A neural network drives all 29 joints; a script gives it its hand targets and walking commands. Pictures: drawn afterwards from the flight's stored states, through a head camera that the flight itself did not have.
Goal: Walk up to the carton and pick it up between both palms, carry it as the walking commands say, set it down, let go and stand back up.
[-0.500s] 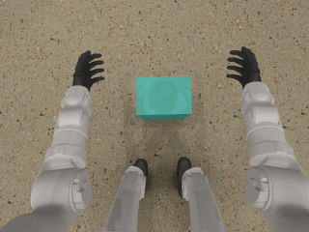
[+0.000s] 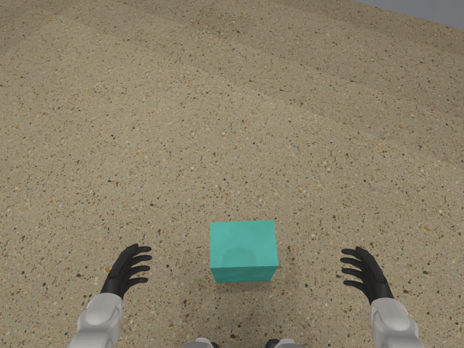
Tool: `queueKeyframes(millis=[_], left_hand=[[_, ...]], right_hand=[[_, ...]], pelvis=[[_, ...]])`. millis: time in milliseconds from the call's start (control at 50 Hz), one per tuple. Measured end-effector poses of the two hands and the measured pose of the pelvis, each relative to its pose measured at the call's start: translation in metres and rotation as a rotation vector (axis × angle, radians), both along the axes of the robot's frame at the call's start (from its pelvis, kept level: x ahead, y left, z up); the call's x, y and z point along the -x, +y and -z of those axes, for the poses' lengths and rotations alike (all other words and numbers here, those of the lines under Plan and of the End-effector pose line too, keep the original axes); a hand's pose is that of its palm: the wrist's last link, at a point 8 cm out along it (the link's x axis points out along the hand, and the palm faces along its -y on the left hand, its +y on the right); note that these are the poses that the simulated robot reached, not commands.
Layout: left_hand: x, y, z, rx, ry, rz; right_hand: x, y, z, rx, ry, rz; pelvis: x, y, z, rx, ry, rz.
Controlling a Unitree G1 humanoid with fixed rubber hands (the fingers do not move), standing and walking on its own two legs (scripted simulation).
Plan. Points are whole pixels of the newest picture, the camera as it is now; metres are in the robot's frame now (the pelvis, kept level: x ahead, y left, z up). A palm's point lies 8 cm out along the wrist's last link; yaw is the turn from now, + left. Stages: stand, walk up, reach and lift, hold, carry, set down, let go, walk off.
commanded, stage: let go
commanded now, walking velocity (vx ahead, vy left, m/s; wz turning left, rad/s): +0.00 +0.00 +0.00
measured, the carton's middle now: (242, 254) +0.41 +0.01 -0.61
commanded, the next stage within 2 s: stand in 0.58 s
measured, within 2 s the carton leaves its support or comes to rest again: neither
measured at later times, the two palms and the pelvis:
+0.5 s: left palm (104, 324) +0.16 +0.22 -0.04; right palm (409, 346) +0.15 -0.24 -0.05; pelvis +0.00 -0.01 +0.02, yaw +0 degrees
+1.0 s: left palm (68, 328) +0.15 +0.29 -0.07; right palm out of the picture +0.15 -0.29 -0.06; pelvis +0.02 +0.00 +0.02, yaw +0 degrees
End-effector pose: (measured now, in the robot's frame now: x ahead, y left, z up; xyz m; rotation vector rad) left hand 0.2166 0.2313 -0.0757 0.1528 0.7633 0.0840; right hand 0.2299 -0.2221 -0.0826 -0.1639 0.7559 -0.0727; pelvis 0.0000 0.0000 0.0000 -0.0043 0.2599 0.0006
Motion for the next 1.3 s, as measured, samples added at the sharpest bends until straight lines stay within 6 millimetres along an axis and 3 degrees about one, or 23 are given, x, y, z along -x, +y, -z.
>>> queueKeyframes(millis=[160,280,580,760,860,1100,1300], left_hand=[[0.047,-0.002,-0.025,0.0,0.008,-0.008],[0.057,-0.004,-0.03,0.003,0.022,0.005],[0.059,-0.008,-0.032,-0.016,0.049,0.012],[0.074,0.042,-0.015,-0.17,0.102,-0.037],[0.073,0.056,-0.011,-0.199,0.139,-0.037],[0.058,0.06,-0.005,-0.2,0.169,-0.031],[0.067,0.066,-0.003,-0.208,0.205,-0.043]], right_hand=[[0.049,-0.009,-0.027,0.007,0.013,-0.005],[0.065,-0.017,-0.036,0.013,0.02,-0.009],[0.077,-0.016,-0.035,0.007,0.045,-0.008],[0.087,-0.059,-0.024,0.179,0.116,0.036],[0.087,-0.071,-0.023,0.22,0.15,0.051],[0.078,-0.067,-0.018,0.225,0.185,0.053],[0.086,-0.067,-0.014,0.223,0.217,0.057]], pelvis=[[-0.009,-0.003,-0.016,0.0,-0.197,-0.003],[-0.005,-0.006,-0.019,-0.002,-0.313,-0.002],[0.004,-0.008,-0.018,-0.003,-0.412,-0.005],[-0.007,-0.006,-0.015,0.001,-0.291,-0.003],[-0.015,-0.002,-0.016,0.002,-0.275,-0.003],[-0.027,0.003,-0.018,0.0,-0.274,-0.003],[-0.026,0.005,-0.02,-0.001,-0.281,-0.005]])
